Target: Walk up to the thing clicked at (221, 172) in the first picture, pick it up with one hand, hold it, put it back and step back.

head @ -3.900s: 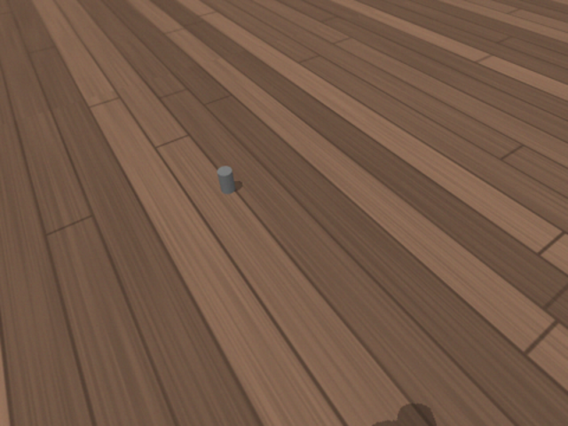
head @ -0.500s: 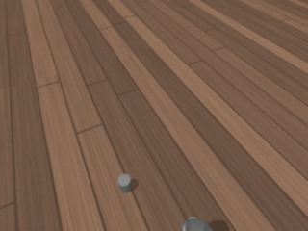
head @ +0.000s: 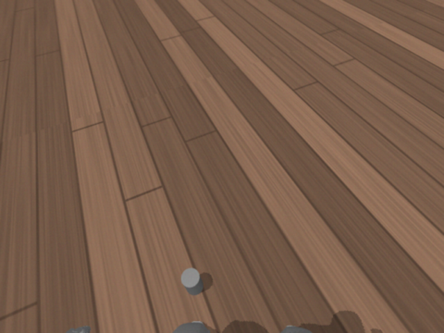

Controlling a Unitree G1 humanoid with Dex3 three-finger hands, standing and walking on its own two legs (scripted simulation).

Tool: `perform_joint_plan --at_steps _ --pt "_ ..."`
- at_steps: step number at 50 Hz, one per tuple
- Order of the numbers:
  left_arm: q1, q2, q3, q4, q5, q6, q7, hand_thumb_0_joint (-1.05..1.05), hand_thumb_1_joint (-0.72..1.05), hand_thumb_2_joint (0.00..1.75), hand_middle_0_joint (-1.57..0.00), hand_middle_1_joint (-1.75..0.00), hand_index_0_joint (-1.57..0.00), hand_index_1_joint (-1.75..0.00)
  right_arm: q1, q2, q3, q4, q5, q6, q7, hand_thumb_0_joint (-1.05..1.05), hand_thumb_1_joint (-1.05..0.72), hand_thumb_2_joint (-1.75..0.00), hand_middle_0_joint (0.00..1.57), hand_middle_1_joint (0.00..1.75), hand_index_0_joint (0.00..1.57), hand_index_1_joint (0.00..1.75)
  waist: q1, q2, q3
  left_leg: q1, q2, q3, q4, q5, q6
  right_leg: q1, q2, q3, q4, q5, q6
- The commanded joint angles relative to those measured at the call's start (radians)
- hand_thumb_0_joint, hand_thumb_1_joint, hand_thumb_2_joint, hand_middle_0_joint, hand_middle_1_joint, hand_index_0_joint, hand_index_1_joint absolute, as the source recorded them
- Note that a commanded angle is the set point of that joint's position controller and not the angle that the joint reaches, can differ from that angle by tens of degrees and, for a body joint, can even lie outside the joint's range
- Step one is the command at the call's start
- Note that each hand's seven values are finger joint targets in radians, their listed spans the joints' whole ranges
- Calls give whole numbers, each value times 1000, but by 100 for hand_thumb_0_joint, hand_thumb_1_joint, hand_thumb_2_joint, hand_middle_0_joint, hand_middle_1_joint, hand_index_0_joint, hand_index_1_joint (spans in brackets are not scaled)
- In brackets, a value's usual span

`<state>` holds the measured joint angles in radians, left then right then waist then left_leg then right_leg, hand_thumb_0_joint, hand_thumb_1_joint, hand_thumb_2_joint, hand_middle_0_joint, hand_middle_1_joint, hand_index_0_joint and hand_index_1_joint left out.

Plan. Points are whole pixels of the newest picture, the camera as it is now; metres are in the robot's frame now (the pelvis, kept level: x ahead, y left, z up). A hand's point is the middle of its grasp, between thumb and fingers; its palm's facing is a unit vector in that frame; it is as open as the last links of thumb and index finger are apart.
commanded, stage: walk up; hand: left
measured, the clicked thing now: (192, 281) +0.38 +0.21 -0.69
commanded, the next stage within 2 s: stand in 1.32 s
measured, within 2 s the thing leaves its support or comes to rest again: neither
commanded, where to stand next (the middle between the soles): +0.08 +0.02 m, yaw -1 degrees
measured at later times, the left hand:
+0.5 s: hand out of the picture +0.09 +0.28 -0.13, palm faces -0.01 -0.93 -0.37, open 7.3 cm
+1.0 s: hand out of the picture +0.12 +0.27 -0.12, palm faces -0.02 -0.94 -0.35, open 7.3 cm
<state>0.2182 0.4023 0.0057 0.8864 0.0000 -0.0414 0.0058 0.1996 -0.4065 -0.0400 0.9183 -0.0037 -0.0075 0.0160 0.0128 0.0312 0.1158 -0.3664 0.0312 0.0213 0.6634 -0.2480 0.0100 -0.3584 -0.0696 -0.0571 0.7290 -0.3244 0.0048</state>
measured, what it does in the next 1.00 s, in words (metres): stands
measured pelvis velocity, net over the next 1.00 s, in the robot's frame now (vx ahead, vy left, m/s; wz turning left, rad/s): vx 0.03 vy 0.02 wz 0.01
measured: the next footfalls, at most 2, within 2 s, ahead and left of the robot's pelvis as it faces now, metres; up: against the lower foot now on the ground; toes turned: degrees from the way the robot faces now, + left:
none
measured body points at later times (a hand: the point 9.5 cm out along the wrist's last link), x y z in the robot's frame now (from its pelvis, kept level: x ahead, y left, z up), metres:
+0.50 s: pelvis +0.02 +0.02 +0.02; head +0.04 +0.02 +0.47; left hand +0.09 +0.33 -0.10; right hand +0.13 -0.28 -0.11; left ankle +0.06 +0.14 -0.72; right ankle +0.04 -0.13 -0.72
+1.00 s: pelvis +0.03 +0.02 +0.03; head +0.04 +0.02 +0.48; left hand +0.12 +0.32 -0.10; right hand +0.11 -0.29 -0.10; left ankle +0.06 +0.14 -0.72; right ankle +0.04 -0.13 -0.72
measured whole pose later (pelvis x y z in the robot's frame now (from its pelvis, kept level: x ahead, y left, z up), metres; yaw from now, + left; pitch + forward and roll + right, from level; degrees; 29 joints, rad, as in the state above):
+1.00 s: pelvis +0.03 +0.02 +0.03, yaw +0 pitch -2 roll +0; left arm 0.06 0.35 0.00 1.17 0.01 -0.01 0.00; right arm 0.08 -0.35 -0.01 1.16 0.00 0.01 0.02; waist -0.01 0.01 0.05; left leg -0.17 0.01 0.02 0.34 -0.14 0.00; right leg -0.13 -0.06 -0.04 0.34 -0.17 0.04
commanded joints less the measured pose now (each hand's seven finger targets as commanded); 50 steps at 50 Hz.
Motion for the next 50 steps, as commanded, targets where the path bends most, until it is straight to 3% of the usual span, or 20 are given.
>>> perform_joint_plan --at_steps 1,2,3,5,6,7,8,10,12,17,24,29,34,38,46,50 --pt "6 189 47 -35 -24 8 17 0 90 90 -20 -30 -20 -30 -40 -287 -66 -47 0 -28 -16 0 -90 -90 20 30 20 30 14 104 -173 81 258 -342 -242 66 167 -6 34 23 21 -74 -34" --pt "2 207 55 4 -12 14 20 0 90 90 -20 -30 -20 -30 -72 -273 -61 -42 2 -24 -12 0 -90 -90 20 30 20 30 12 102 -160 6 263 -345 -251 2 197 74 33 33 34 -164 -30" --pt "6 198 52 22 -9 11 18 0 90 90 -20 -30 -20 -30 -103 -244 -46 -35 2 -20 -12 0 -90 -90 20 30 20 30 27 74 -159 -11 223 -279 -235 -3 170 102 34 40 -38 -133 -36" --pt "0 207 51 58 -4 -1 13 0 90 90 -20 -30 -20 -30 -139 -203 -26 -20 7 -10 -9 0 -90 -90 20 30 20 30 32 78 -128 -30 127 -172 -181 -47 75 119 -21 99 -184 -4 -49" --pt "-26 236 54 59 3 -6 13 0 90 90 -20 -30 -20 -30 -141 -194 -22 -10 8 -6 -8 0 -90 -90 20 30 20 30 16 54 -108 -15 89 -137 -152 -76 45 76 -64 166 -248 -1 -62" --pt "-70 254 56 60 5 -7 11 0 90 90 -20 -30 -20 -30 -121 -194 -19 9 8 -3 -7 0 -90 -90 20 30 20 30 -10 30 -98 31 74 -129 -161 -122 36 20 -91 196 -272 -35 -77" --pt "-95 249 50 67 5 -7 10 0 90 90 -20 -30 -20 -30 -114 -196 -20 28 6 -3 -5 0 -90 -90 20 30 20 30 -21 38 -103 79 80 -136 -181 -130 40 -1 -87 183 -267 -37 -75" --pt "-111 216 38 89 1 -8 8 0 90 90 -20 -30 -20 -30 -138 -194 -16 48 5 -6 -2 0 -90 -90 20 30 20 30 -10 40 -108 87 109 -174 -228 -123 52 26 -42 130 -274 -33 -53" --pt "-112 204 34 117 1 -10 6 0 90 90 -20 -30 -20 -30 -155 -188 -9 65 6 -11 -1 0 -90 -90 20 30 20 30 -4 14 -136 91 118 -174 -244 -62 57 88 -30 111 -280 35 -44" --pt "-127 195 29 159 -6 -9 4 0 90 90 -20 -30 -20 -30 -189 -184 -1 103 9 -17 -6 0 -90 -90 20 30 20 30 0 12 -162 156 112 -140 -274 86 38 145 -48 107 -324 155 -32" --pt "-168 183 23 198 -1 -4 1 0 90 90 -20 -30 -20 -30 -213 -176 -3 144 9 -9 -4 0 -90 -90 20 30 20 30 -4 -25 -158 187 104 -129 -340 64 24 187 -64 107 -405 156 -19" --pt "-183 181 25 216 0 -4 1 0 90 90 -20 -30 -20 -30 -215 -166 -3 168 10 -10 -4 0 -90 -90 20 30 20 30 -5 -40 -177 248 97 -107 -341 162 13 206 -80 107 -432 215 -16" --pt "-196 182 31 221 8 2 2 0 90 90 -20 -30 -20 -30 -218 -167 -5 177 6 -6 -5 0 -90 -90 20 30 20 30 -7 -55 -155 229 97 -104 -368 111 13 214 -78 100 -460 178 -10" --pt "-201 175 36 221 8 3 1 0 90 90 -20 -30 -20 -30 -205 -166 -5 184 4 -9 -6 0 -90 -90 20 30 20 30 -7 -39 -173 227 99 -105 -375 149 11 249 -78 93 -458 203 -11" --pt "-203 166 39 222 11 8 1 0 90 90 -20 -30 -20 -30 -196 -167 -9 183 0 -9 -7 0 -90 -90 20 30 20 30 -9 -12 -146 194 104 -126 -411 71 9 249 -68 84 -457 161 -12" --pt "-202 170 43 216 11 7 1 0 90 90 -20 -30 -20 -30 -184 -163 -9 180 -2 -10 -8 0 -90 -90 20 30 20 30 -11 -23 -156 203 97 -115 -397 100 9 250 -73 91 -456 189 -11"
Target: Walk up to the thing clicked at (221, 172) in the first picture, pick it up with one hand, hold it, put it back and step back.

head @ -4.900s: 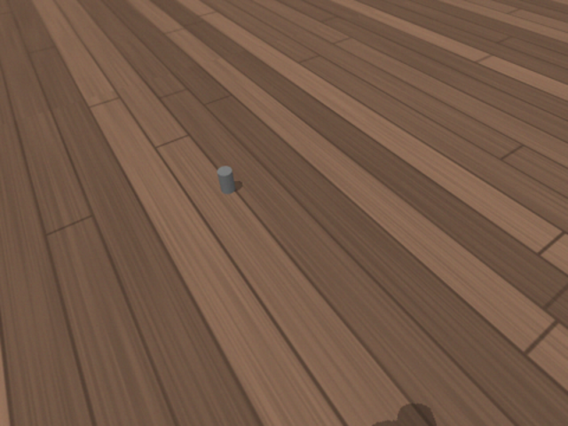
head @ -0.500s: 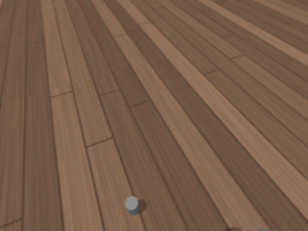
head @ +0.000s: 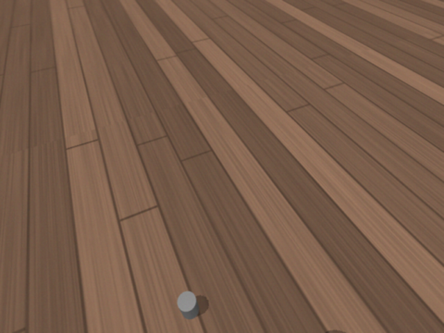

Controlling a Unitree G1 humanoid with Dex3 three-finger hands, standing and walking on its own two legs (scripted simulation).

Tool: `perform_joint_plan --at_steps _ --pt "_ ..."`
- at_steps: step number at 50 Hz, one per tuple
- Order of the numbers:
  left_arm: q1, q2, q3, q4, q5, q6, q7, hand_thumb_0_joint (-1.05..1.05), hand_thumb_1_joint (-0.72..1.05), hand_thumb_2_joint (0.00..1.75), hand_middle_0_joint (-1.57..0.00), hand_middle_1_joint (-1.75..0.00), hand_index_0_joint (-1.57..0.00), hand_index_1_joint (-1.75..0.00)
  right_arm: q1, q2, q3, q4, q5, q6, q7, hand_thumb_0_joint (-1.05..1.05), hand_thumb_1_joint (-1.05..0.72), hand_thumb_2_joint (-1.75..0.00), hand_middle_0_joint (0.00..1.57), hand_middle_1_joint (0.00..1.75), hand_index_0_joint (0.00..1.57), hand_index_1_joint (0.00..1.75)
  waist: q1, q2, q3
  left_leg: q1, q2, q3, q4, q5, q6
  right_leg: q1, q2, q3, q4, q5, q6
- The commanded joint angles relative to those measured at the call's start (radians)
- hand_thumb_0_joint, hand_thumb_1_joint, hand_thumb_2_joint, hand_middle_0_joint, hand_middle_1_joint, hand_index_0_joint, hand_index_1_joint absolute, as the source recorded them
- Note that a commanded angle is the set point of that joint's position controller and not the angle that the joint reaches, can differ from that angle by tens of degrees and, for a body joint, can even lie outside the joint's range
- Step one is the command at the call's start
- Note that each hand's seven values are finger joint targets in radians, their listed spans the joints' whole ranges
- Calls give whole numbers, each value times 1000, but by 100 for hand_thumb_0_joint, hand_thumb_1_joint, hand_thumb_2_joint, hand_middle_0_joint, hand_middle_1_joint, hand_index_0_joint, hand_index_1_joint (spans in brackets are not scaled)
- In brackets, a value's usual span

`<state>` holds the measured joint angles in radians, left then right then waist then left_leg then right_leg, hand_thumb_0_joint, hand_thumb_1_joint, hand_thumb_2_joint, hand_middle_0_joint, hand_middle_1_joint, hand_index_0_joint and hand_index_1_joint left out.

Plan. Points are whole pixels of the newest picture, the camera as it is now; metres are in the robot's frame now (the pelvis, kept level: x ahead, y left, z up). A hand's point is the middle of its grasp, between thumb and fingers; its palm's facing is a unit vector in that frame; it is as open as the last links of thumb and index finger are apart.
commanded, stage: walk up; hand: left
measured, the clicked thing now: (188, 305) +0.35 +0.18 -0.72
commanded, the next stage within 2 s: stand in 0.32 s
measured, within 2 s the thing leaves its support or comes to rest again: neither
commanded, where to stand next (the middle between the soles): +0.05 +0.00 m, yaw -1 degrees
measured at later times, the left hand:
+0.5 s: hand out of the picture +0.09 +0.25 -0.15, palm faces -0.02 -0.94 -0.35, open 7.3 cm
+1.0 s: hand out of the picture +0.10 +0.24 -0.15, palm faces -0.03 -0.94 -0.35, open 7.3 cm
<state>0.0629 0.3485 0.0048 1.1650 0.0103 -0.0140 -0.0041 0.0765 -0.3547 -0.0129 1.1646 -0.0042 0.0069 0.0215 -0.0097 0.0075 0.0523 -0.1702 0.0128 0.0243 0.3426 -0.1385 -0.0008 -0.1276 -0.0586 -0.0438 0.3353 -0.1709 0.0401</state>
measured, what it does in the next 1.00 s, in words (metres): stands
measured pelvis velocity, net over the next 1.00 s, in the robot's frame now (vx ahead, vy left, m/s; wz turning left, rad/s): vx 0.02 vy -0.01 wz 0.00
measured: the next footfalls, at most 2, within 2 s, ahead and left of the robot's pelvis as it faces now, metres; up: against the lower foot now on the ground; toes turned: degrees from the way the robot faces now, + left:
none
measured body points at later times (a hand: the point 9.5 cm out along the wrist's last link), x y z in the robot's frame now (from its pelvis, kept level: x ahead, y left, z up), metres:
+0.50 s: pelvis +0.01 +0.00 +0.00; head +0.02 -0.01 +0.45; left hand +0.09 +0.30 -0.13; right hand +0.10 -0.30 -0.13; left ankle +0.03 +0.12 -0.75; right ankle +0.01 -0.14 -0.75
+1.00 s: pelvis +0.02 -0.01 +0.00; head +0.03 -0.01 +0.45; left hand +0.10 +0.29 -0.13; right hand +0.10 -0.31 -0.13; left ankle +0.03 +0.12 -0.75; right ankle +0.01 -0.14 -0.75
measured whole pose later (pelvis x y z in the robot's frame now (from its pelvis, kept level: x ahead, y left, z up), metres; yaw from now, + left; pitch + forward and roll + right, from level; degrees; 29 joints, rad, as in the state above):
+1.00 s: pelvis +0.02 -0.01 +0.00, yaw +0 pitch -2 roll +0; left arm 0.10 0.35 0.00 1.13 0.01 -0.01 0.00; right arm 0.08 -0.35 0.00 1.15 -0.01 -0.01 0.01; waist -0.01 0.01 0.05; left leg -0.13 0.03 0.02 0.32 -0.16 -0.02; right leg -0.09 -0.04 -0.05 0.31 -0.19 0.03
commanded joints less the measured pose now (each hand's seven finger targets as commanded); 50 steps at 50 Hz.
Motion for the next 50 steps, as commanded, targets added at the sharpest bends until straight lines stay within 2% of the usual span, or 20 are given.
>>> perform_joint_plan --at_steps 1,4,7,15,16,17,21,23,26,29,35,37,40,46,49,50 --pt "-43 223 45 -62 2 -20 11 0 90 90 -20 -30 -20 -30 -61 -214 -37 -66 -2 -25 -14 0 -90 -90 20 30 20 30 12 4 -104 21 117 -114 -70 10 21 22 -87 77 -59 38 -48" --pt "-44 220 44 -63 0 -21 12 0 90 90 -20 -30 -20 -30 -56 -209 -36 -66 2 -24 -14 0 -90 -90 20 30 20 30 12 -4 -105 40 117 -111 -55 62 20 16 -87 76 -65 52 -46" --pt "-51 219 43 -62 1 -20 13 0 90 90 -20 -30 -20 -30 -50 -210 -39 -65 0 -21 -15 0 -90 -90 20 30 20 30 6 -7 -105 42 117 -110 -55 72 18 20 -87 72 -61 70 -45" --pt "-41 216 46 -66 1 -18 14 0 90 90 -20 -30 -20 -30 -55 -208 -38 -73 0 -20 -16 0 -90 -90 20 30 20 30 11 -8 -88 41 115 -111 -55 71 20 12 -87 69 -67 59 -44" --pt "-37 213 41 -64 0 -15 12 0 90 90 -20 -30 -20 -30 -49 -196 -31 -72 -7 -27 -19 0 -90 -90 20 30 20 30 0 -38 -92 49 126 -119 -74 67 12 6 -86 73 -65 23 -42" --pt "-36 205 40 -66 0 -13 11 0 90 90 -20 -30 -20 -30 -52 -208 -34 -72 -9 -30 -21 0 -90 -90 20 30 20 30 4 -24 -84 48 124 -119 -77 54 8 -3 -84 74 -68 11 -42" --pt "-23 210 41 -70 3 -13 6 0 90 90 -20 -30 -20 -30 -53 -215 -33 -72 -8 -35 -23 0 -90 -90 20 30 20 30 4 0 -86 37 121 -116 -84 31 9 17 -89 78 -71 35 -43" --pt "-25 219 42 -74 1 -16 7 0 90 90 -20 -30 -20 -30 -59 -203 -30 -74 -6 -36 -21 0 -90 -90 20 30 20 30 5 -15 -87 56 122 -116 -80 69 7 8 -87 76 -69 35 -41" --pt "-15 213 39 -78 1 -19 9 0 90 90 -20 -30 -20 -30 -59 -208 -34 -74 -6 -39 -22 0 -90 -90 20 30 20 30 4 -15 -118 99 133 -105 -51 175 11 17 -91 76 -67 103 -43" --pt "-14 213 40 -82 0 -17 8 0 90 90 -20 -30 -20 -30 -53 -210 -31 -73 -5 -39 -25 0 -90 -90 20 30 20 30 4 0 -115 82 126 -96 -53 169 10 44 -95 78 -66 135 -42" --pt "-11 213 40 -83 0 -14 8 0 90 90 -20 -30 -20 -30 -54 -209 -29 -72 -4 -36 -24 0 -90 -90 20 30 20 30 4 0 -82 65 123 -98 -67 100 5 34 -92 81 -82 69 -43" --pt "-6 219 41 -87 -1 -15 8 0 90 90 -20 -30 -20 -30 -57 -205 -27 -74 -4 -37 -24 0 -90 -90 20 30 20 30 8 -3 -101 82 128 -99 -66 145 5 39 -92 78 -73 105 -45" --pt "-8 212 39 -85 0 -14 8 0 90 90 -20 -30 -20 -30 -54 -209 -27 -73 -4 -36 -25 0 -90 -90 20 30 20 30 7 -13 -73 64 124 -100 -71 93 1 21 -87 78 -88 47 -42" --pt "-3 212 38 -96 0 -16 9 0 90 90 -20 -30 -20 -30 -50 -216 -28 -75 -7 -37 -26 0 -90 -90 20 30 20 30 8 -2 -117 92 130 -89 -48 164 9 51 -96 82 -76 143 -47" --pt "3 213 38 -93 1 -15 10 0 90 90 -20 -30 -20 -30 -49 -213 -26 -77 -5 -38 -26 0 -90 -90 20 30 20 30 10 -5 -101 84 130 -95 -59 157 8 47 -93 78 -75 137 -44" --pt "3 218 38 -90 -2 -14 10 0 90 90 -20 -30 -20 -30 -51 -205 -24 -76 -2 -36 -25 0 -90 -90 20 30 20 30 9 -21 -80 81 130 -100 -68 149 5 32 -86 71 -74 105 -43"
